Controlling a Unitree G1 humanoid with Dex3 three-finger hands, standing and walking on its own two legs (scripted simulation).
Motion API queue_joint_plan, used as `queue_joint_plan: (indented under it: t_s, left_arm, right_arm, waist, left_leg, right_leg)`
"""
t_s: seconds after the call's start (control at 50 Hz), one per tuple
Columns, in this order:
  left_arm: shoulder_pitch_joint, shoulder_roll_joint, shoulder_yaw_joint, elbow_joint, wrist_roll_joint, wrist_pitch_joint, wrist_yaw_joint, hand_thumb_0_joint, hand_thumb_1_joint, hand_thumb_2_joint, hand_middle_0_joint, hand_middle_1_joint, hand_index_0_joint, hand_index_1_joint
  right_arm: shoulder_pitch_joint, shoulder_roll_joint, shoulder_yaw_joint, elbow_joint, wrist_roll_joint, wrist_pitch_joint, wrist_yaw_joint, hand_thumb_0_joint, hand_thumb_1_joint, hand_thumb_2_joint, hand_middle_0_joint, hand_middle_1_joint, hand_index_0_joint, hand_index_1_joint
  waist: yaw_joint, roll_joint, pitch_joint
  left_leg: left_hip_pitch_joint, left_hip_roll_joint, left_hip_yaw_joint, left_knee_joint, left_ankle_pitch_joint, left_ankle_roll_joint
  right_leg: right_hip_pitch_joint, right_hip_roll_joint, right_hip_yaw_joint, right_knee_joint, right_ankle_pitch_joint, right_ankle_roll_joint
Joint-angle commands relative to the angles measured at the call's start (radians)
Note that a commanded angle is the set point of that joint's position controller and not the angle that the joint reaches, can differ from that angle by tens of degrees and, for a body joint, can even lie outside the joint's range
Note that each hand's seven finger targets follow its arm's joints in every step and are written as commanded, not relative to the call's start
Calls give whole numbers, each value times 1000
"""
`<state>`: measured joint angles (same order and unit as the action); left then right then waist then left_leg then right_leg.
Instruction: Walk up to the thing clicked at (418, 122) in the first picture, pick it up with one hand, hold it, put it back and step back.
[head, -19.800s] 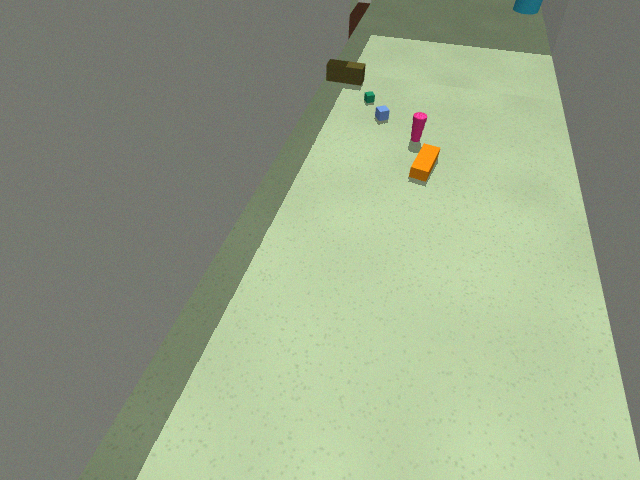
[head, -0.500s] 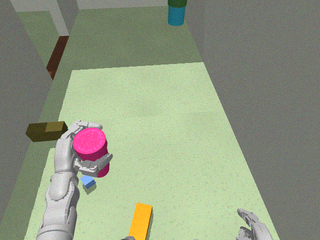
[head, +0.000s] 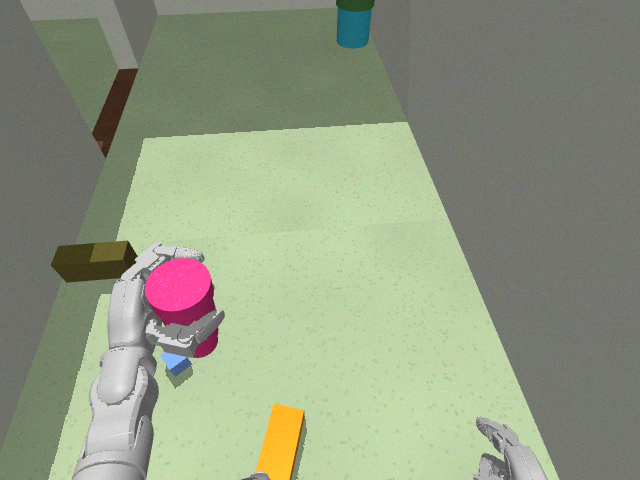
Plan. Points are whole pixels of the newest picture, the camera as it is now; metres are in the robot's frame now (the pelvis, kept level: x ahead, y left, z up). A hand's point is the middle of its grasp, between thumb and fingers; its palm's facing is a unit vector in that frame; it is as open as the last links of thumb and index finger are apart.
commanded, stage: hold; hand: left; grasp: from the side
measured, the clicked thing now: (190, 315) +0.32 +0.17 +0.02
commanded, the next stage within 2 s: crouch in 1.42 s
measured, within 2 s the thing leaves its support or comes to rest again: neither
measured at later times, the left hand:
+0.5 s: hand (185, 300) +0.33 +0.17 +0.05, palm faces +0.09 -1.00 +0.00, open 9.7 cm
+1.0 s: hand (181, 301) +0.33 +0.18 +0.06, palm faces +0.10 -1.00 +0.00, open 9.7 cm
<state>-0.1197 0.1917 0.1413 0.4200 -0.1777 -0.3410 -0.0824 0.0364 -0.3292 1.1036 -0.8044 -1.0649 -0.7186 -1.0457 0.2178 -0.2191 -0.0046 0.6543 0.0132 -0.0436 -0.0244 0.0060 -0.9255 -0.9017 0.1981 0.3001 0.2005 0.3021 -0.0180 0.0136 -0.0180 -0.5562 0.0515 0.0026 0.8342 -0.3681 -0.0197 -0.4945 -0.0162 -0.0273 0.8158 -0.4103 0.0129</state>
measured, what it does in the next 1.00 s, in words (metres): stands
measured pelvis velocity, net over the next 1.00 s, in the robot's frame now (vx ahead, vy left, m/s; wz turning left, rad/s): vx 0.00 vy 0.01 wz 0.00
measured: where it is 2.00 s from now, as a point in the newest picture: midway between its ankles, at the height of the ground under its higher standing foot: outside the picture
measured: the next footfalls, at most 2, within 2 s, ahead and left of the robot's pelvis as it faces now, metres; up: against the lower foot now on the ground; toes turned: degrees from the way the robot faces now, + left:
none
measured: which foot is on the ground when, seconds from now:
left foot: down 0.00-1.00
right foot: down 0.00-1.00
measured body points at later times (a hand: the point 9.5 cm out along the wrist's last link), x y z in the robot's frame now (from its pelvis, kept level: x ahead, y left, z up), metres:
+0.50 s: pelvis +0.00 +0.00 +0.00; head +0.04 +0.01 +0.45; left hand +0.32 +0.22 +0.06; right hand +0.14 -0.24 -0.10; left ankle +0.03 +0.13 -0.70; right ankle +0.00 -0.13 -0.70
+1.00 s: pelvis +0.00 +0.01 +0.00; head +0.03 +0.01 +0.45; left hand +0.32 +0.23 +0.06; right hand +0.14 -0.24 -0.10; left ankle +0.03 +0.13 -0.70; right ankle +0.00 -0.13 -0.70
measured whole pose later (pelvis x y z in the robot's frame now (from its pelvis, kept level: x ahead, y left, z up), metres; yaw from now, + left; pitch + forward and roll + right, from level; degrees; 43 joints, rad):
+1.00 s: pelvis +0.00 +0.01 +0.00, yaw +0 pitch +5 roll -1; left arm -0.12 0.19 0.14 0.44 -0.18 -0.36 -0.07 0.04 -0.33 1.10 -0.80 -1.08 -0.71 -1.06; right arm 0.23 -0.21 0.00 0.66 0.01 -0.04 -0.02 0.01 -0.93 -0.90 0.20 0.30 0.20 0.30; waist -0.02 0.01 -0.02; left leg -0.55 0.05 0.00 0.83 -0.37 -0.01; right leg -0.48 -0.02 -0.03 0.80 -0.40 0.02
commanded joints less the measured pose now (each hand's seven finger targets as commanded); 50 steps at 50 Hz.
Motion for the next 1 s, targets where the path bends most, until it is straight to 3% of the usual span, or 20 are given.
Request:
queue_joint_plan:
  t_s: [0.0,0.06,0.1,0.16,0.2,0.22,0.32,0.4,0.44,0.5,0.52,0.6,0.66,0.68,0.8,0.82,0.88,0.9,0.96,0.98]
  left_arm:
    - [-306,116,43,-252,-22,-93,-5,0,184,1172,-1243,-1369,-1261,-1364]
    - [-296,113,46,-216,-19,-90,-9,0,169,1167,-1229,-1359,-1248,-1354]
    - [-343,134,63,-223,-18,-99,-9,0,163,1168,-1244,-1368,-1263,-1362]
    - [-315,142,80,-238,-19,-103,-4,0,174,1182,-1257,-1383,-1275,-1379]
    - [-302,139,70,-255,-20,-102,-5,0,171,1183,-1250,-1375,-1266,-1372]
    - [-286,108,39,-234,-18,-99,-8,0,171,1183,-1252,-1375,-1269,-1372]
    - [-322,138,59,-255,-13,-95,-1,0,173,1168,-1246,-1361,-1261,-1359]
    - [-286,108,51,-207,-15,-88,11,0,164,1194,-1254,-1387,-1270,-1385]
    - [-345,149,75,-252,-11,-99,11,0,160,1184,-1241,-1371,-1258,-1369]
    - [-336,112,39,-244,-7,-105,10,0,154,1185,-1247,-1384,-1264,-1381]
    - [-341,142,72,-239,-6,-106,13,0,175,1197,-1255,-1386,-1271,-1384]
    - [-308,115,36,-240,-5,-101,9,0,153,1175,-1245,-1376,-1264,-1371]
    - [-305,95,29,-203,-12,-95,10,0,158,1176,-1241,-1377,-1261,-1371]
    - [-321,118,50,-207,-11,-98,13,0,144,1185,-1248,-1383,-1265,-1381]
    - [-297,120,50,-237,-13,-102,15,0,147,1202,-1248,-1390,-1265,-1388]
    - [-308,125,51,-269,-13,-108,15,0,145,1193,-1237,-1381,-1254,-1378]
    - [-305,115,38,-245,-12,-100,16,0,111,1197,-1240,-1391,-1257,-1389]
    - [-312,137,64,-244,-11,-102,19,0,114,1198,-1240,-1386,-1255,-1386]
    - [-306,98,31,-227,-14,-97,14,0,129,1197,-1226,-1376,-1242,-1376]
    - [-325,116,45,-227,-10,-102,16,0,151,1195,-1230,-1379,-1246,-1377]
  right_arm:
    - [-26,-138,-48,-118,-3,-43,-14,0,-916,-904,199,300,199,300]
    - [-17,-137,-49,-110,-5,-39,-14,0,-910,-902,199,300,199,300]
    - [-31,-137,-50,-109,-5,-37,-14,0,-913,-903,199,300,199,300]
    - [-37,-135,-47,-123,-3,-34,-14,0,-916,-903,200,300,200,300]
    - [-27,-135,-47,-125,-2,-28,-16,0,-914,-903,199,300,199,300]
    - [-32,-140,-49,-126,-1,-27,-14,0,-915,-904,199,300,199,300]
    - [-35,-134,-48,-124,-3,-26,-16,0,-916,-905,199,300,199,300]
    - [-26,-132,-47,-120,-2,-25,-19,0,-914,-904,199,300,199,300]
    - [-26,-137,-51,-117,-4,-26,-17,0,-912,-904,199,300,199,300]
    - [-36,-130,-47,-122,-6,-27,-15,0,-917,-905,199,300,199,300]
    - [-30,-137,-52,-120,-6,-26,-17,0,-915,-905,199,300,199,300]
    - [-35,-136,-50,-127,-3,-28,-16,0,-915,-904,199,300,199,300]
    - [-45,-133,-48,-121,-2,-32,-11,0,-912,-903,199,300,199,300]
    - [-38,-139,-52,-119,-1,-35,-12,0,-918,-906,199,300,199,300]
    - [-42,-139,-51,-125,1,-35,-10,0,-915,-905,199,300,199,300]
    - [-32,-132,-48,-122,-4,-35,-11,0,-918,-906,199,300,199,300]
    - [-37,-132,-45,-123,-1,-39,-15,0,-921,-906,199,300,199,300]
    - [-32,-133,-47,-118,-1,-37,-16,0,-922,-908,199,300,199,300]
    - [-29,-131,-46,-115,-3,-38,-12,0,-914,-906,199,300,199,300]
    - [-32,-129,-46,-111,-4,-36,-14,0,-917,-906,199,300,199,300]
  waist:
    - [-13,5,-312]
    - [-17,-17,-299]
    - [-14,3,-268]
    - [8,5,-289]
    - [10,14,-332]
    - [-5,1,-303]
    - [-4,6,-295]
    - [-10,-14,-285]
    - [-3,10,-303]
    - [-8,18,-281]
    - [-7,12,-298]
    - [-7,29,-301]
    - [-8,8,-228]
    - [-13,-3,-242]
    - [5,13,-264]
    - [5,17,-310]
    - [-10,3,-283]
    - [-8,-13,-284]
    - [-10,-4,-266]
    - [-8,6,-265]
  left_leg:
    - [193,-29,-3,-104,229,20]
    - [179,-29,-1,-93,249,27]
    - [157,-31,2,-103,182,24]
    - [168,-36,6,-113,169,23]
    - [191,-38,9,-105,236,23]
    - [190,-35,3,-114,220,21]
    - [173,-36,5,-120,176,23]
    - [174,-36,8,-113,209,25]
    - [178,-33,3,-115,207,24]
    - [179,-34,6,-120,176,20]
    - [181,-33,2,-122,175,22]
    - [204,-30,-3,-136,166,16]
    - [156,-28,-8,-143,107,16]
    - [162,-27,-9,-141,105,18]
    - [174,-29,-8,-145,138,13]
    - [194,-30,-7,-131,176,16]
    - [190,-31,1,-127,175,19]
    - [175,-32,-1,-124,181,22]
    - [169,-30,-1,-122,181,21]
    - [167,-30,1,-120,179,20]
  right_leg:
    - [71,27,-11,-114,295,-16]
    - [62,25,-6,-117,322,-10]
    - [40,22,-3,-124,259,-14]
    - [72,19,-1,-133,244,-14]
    - [105,20,0,-132,310,-13]
    - [86,24,-7,-127,290,-16]
    - [76,22,-5,-143,250,-16]
    - [80,20,-4,-139,289,-11]
    - [78,22,-6,-131,279,-16]
    - [63,22,-5,-135,246,-18]
    - [68,22,-9,-134,243,-17]
    - [62,28,-15,-134,225,-23]
    - [30,29,-20,-140,170,-24]
    - [32,29,-19,-140,172,-22]
    - [61,29,-21,-132,197,-24]
    - [83,27,-18,-132,234,-21]
    - [73,26,-11,-137,242,-17]
    - [80,25,-10,-139,252,-15]
    - [65,24,-10,-132,251,-17]
    - [60,24,-9,-131,248,-18]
